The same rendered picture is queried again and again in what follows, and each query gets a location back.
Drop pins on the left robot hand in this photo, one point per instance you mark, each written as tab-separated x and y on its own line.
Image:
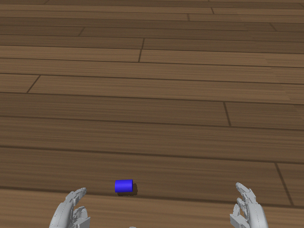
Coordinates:
66	217

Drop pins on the right robot hand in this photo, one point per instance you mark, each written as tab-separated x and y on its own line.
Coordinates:
253	212

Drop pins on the can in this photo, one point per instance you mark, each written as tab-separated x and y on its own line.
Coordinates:
123	185

